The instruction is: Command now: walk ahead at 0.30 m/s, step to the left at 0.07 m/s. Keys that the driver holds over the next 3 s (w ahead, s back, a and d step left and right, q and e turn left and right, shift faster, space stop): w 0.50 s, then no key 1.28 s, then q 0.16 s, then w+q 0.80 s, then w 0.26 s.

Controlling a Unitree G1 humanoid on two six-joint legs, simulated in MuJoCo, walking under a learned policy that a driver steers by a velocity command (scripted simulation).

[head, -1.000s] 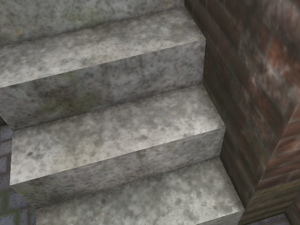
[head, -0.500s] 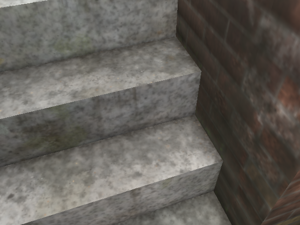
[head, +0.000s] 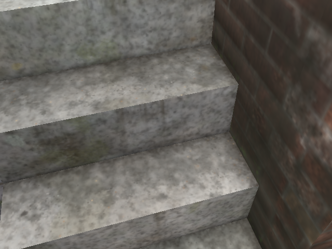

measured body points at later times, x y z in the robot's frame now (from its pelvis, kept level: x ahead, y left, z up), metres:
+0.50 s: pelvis +0.00 -0.01 +0.00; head +0.00 -0.01 +0.45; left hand +0.07 +0.23 -0.14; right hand +0.06 -0.26 -0.15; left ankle -0.02 +0.07 -0.75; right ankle -0.06 -0.11 -0.75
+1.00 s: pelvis -0.02 -0.02 +0.00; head +0.00 -0.02 +0.45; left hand -0.01 +0.22 -0.15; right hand +0.01 -0.27 -0.16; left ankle -0.02 +0.08 -0.75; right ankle -0.06 -0.11 -0.75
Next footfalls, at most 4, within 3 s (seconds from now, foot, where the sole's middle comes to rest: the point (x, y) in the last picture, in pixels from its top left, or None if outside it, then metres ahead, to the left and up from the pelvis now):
2.24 left None -0.01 0.13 -0.79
2.70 right None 0.09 -0.07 -0.79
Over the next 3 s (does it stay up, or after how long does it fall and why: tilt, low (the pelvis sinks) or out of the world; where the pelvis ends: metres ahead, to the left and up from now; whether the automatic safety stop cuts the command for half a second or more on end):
stays up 0.03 0.02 -0.01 its command is cut before an obstacle from the start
